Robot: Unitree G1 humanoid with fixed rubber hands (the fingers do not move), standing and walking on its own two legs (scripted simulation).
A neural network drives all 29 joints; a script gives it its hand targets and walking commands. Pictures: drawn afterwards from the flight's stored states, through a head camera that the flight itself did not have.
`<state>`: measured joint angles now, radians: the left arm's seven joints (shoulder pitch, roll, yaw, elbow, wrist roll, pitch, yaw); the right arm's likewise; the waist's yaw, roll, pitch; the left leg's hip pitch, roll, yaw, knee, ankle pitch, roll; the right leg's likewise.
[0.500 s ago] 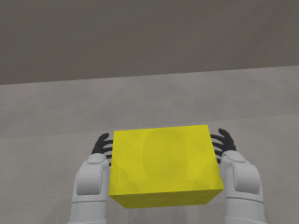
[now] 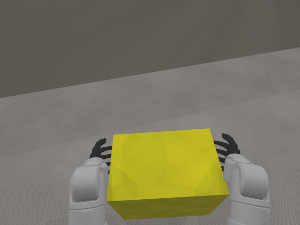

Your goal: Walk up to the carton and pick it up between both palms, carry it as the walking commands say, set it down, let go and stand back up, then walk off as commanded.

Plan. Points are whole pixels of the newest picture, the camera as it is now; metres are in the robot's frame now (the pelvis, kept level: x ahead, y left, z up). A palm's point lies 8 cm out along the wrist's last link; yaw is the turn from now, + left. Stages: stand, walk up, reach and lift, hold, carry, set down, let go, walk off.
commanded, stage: carry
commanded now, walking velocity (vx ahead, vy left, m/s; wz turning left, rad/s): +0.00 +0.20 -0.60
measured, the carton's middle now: (164, 177) +0.28 +0.00 +0.00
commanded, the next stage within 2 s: none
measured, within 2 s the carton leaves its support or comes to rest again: neither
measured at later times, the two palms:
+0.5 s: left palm (106, 158) +0.28 +0.15 +0.08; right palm (242, 190) +0.20 -0.17 +0.08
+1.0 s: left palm (122, 150) +0.30 +0.11 +0.08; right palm (254, 217) +0.15 -0.18 +0.07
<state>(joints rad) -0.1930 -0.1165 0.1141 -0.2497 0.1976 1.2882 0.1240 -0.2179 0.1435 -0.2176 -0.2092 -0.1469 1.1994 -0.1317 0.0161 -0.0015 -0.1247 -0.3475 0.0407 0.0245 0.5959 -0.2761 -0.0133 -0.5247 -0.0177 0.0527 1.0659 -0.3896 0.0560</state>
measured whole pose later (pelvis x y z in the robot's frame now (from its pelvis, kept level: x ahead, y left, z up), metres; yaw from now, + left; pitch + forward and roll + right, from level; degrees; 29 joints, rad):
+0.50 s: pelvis -0.02 +0.07 +0.00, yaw -14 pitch +4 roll +1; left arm -0.18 -0.14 0.12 -0.30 0.18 1.23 0.13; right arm -0.20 0.14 -0.21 -0.30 -0.13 1.18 -0.14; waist -0.01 0.01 -0.09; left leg -0.36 0.02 0.12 0.57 -0.29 0.00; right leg -0.50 -0.01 0.17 0.67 -0.30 0.06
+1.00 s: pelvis -0.01 +0.11 +0.00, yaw -29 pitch +6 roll +3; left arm -0.17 -0.14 0.11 -0.36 0.17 1.21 0.14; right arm -0.20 0.14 -0.21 -0.32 -0.12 1.15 -0.12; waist 0.01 0.00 -0.05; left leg -0.56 0.02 0.15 0.93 -0.48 0.02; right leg -0.51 -0.01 0.09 0.56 -0.16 -0.01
